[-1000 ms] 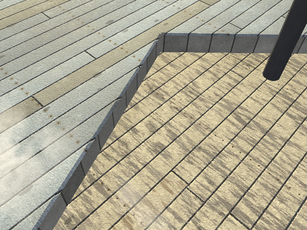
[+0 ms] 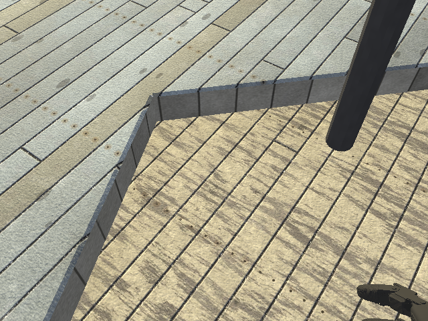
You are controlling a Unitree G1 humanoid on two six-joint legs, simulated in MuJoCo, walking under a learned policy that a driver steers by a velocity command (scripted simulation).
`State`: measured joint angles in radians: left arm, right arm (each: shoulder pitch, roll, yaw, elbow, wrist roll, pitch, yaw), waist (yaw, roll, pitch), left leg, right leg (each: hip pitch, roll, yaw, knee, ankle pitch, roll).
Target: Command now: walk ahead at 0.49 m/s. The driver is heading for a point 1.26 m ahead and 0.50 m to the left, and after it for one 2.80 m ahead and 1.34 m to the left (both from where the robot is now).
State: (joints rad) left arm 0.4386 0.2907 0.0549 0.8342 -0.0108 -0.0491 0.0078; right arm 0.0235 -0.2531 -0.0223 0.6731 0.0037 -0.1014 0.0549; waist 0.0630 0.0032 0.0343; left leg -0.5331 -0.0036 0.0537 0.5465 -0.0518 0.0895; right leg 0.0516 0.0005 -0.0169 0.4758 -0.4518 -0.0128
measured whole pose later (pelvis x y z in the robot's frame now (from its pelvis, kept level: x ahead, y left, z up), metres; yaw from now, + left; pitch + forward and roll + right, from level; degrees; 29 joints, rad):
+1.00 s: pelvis +0.52 +0.00 +0.01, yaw +17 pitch +1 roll -3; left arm 0.33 0.27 0.06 0.86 0.03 -0.08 0.00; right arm 0.11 -0.26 -0.05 0.68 -0.05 0.00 0.07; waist 0.06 0.02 0.04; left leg -0.59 0.08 0.06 0.65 -0.09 0.07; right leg 0.09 -0.02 -0.28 0.27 -0.36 0.04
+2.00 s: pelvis +0.94 +0.23 +0.03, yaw +52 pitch +3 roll -1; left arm 0.50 0.23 0.03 0.91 0.06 -0.10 0.00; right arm 0.04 -0.20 -0.04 0.59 -0.03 0.04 -0.03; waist 0.04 0.01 -0.02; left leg -1.09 -0.02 -0.05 2.08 -0.57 0.12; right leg -0.04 -0.06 -0.24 0.31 -0.31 0.03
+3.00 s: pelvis +1.10 +0.68 +0.16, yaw +34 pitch +4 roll +0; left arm 0.22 0.28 0.08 0.64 -0.01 0.02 0.01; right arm 0.06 -0.23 -0.03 0.65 0.00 -0.02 -0.06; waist 0.04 -0.01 0.02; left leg -0.58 0.02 -0.16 0.87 -0.35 -0.09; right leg -0.44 0.15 0.12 0.47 -0.09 -0.07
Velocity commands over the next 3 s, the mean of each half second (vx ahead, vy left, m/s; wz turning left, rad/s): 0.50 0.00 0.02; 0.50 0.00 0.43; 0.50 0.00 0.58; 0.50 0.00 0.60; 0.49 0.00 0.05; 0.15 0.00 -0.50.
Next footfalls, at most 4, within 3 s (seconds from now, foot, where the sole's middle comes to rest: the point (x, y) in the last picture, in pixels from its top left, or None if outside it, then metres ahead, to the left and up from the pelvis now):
0.52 right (282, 319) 0.46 -0.14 -0.75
1.04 left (190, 242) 0.68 0.15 -0.75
1.58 right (208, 167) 1.00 0.11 -0.75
2.18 left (86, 135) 1.00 0.54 -0.61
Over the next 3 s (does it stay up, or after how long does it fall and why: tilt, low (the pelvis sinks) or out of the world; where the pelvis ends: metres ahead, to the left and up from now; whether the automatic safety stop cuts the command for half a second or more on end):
stays up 1.10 0.68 0.16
